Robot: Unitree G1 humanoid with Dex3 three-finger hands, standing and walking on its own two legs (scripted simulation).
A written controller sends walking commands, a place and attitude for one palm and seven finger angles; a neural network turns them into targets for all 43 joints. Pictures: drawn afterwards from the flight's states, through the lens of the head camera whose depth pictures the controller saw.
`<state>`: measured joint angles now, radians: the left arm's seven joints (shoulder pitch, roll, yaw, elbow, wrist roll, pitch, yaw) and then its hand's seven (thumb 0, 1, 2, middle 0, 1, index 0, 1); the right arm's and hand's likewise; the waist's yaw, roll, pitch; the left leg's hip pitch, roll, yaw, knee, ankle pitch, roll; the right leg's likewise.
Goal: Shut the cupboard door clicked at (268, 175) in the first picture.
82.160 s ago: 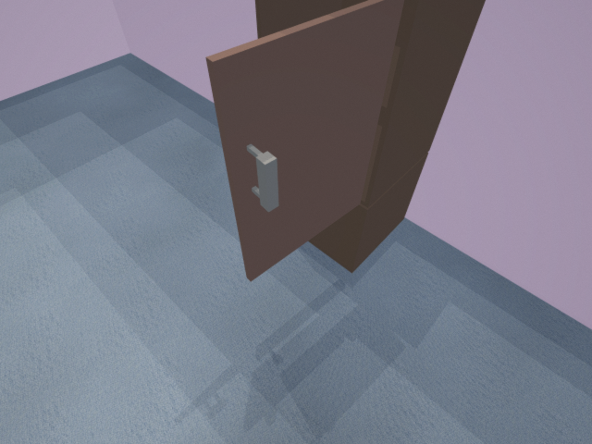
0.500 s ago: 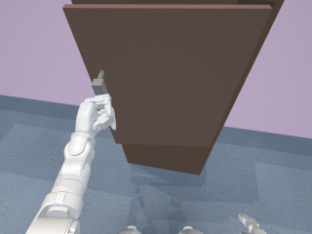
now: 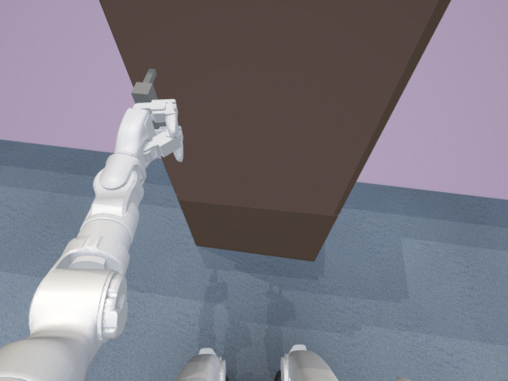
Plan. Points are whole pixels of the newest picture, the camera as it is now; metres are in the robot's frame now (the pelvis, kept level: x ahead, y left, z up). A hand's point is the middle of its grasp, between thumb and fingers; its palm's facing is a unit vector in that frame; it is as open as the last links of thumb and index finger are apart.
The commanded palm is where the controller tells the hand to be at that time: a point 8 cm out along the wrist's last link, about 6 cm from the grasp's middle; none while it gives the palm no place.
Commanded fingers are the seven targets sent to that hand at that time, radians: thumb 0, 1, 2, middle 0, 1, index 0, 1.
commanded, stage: push the door shut along its arc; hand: left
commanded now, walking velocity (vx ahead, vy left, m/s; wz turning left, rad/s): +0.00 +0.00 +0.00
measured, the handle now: (156, 108) +0.55 +0.16 +0.08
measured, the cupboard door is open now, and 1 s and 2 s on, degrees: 2 0 0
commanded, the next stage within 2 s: pull the fist back off the door in 0.36 s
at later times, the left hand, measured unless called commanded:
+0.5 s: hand (179, 135) +0.47 +0.11 +0.09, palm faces -0.25 -0.97 -0.03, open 3.2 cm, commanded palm +0.51 +0.13 +0.09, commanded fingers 0.00 0.90 0.90 -1.30 -1.50 -1.30 -1.50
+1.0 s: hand (193, 137) +0.47 +0.09 +0.09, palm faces -0.03 -1.00 -0.01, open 3.1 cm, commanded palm +0.43 +0.14 +0.09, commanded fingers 0.00 0.90 0.90 -1.30 -1.50 -1.30 -1.50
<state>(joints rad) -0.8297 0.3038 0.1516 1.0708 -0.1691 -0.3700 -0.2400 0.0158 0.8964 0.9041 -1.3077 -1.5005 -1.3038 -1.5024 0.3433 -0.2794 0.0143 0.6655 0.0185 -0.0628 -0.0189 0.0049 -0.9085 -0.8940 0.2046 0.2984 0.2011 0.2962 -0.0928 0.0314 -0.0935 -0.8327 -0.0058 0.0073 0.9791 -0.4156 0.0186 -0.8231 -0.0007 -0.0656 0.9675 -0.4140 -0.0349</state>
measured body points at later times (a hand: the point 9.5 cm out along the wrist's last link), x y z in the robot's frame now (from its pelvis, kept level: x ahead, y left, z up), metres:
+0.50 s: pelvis -0.03 +0.01 -0.02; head +0.08 +0.02 +0.42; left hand +0.48 +0.16 +0.10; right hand +0.01 -0.26 -0.13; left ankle +0.03 +0.11 -0.68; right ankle +0.03 -0.10 -0.68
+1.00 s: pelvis -0.01 +0.01 +0.00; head +0.08 +0.00 +0.44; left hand +0.47 +0.14 +0.09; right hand +0.00 -0.25 -0.12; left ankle +0.03 +0.11 -0.68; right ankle +0.03 -0.10 -0.68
